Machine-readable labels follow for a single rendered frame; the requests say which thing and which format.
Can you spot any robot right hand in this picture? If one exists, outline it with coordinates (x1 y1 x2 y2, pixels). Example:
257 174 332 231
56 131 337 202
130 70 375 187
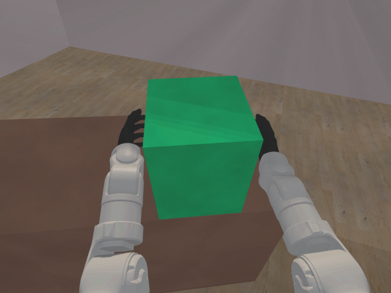
255 114 279 160

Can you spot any robot left upper arm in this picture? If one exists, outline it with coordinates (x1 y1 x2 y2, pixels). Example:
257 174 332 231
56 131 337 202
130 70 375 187
80 252 150 293

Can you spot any right robot forearm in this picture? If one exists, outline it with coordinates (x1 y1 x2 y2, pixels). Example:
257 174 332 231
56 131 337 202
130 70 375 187
258 151 370 293

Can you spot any robot right upper arm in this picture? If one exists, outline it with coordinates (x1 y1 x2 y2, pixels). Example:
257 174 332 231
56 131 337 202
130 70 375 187
291 249 369 293

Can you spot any pedestal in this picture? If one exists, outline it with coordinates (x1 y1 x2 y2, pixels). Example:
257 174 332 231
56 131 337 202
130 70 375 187
0 115 283 293

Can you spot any carton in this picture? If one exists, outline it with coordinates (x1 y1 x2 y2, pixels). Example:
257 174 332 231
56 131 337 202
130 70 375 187
143 76 263 219

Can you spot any robot left hand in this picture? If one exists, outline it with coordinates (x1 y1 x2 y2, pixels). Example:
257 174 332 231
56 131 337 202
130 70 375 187
117 109 145 147

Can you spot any left robot forearm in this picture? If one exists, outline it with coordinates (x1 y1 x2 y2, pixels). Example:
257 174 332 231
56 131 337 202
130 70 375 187
79 143 144 293

